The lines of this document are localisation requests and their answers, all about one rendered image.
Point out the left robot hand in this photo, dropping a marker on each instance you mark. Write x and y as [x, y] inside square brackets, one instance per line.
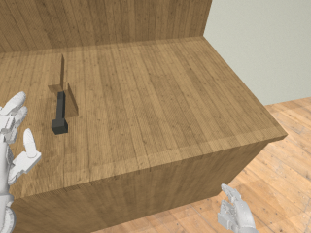
[11, 117]

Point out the robot left forearm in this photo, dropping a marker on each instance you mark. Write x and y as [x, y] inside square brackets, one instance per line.
[8, 218]

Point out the tap lever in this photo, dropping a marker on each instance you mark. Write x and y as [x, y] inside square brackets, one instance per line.
[59, 124]

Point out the right robot hand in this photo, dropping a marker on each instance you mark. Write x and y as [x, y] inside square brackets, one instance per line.
[237, 216]

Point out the counter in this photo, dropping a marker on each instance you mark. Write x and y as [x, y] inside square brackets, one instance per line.
[156, 118]

